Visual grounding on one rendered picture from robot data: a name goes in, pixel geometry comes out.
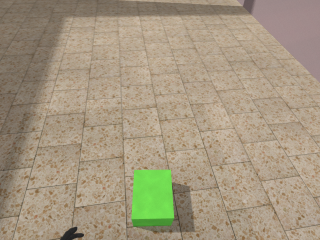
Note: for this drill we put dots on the carton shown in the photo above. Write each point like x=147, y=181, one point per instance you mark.
x=152, y=200

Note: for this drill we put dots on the left robot hand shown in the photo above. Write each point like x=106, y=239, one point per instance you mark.
x=70, y=234

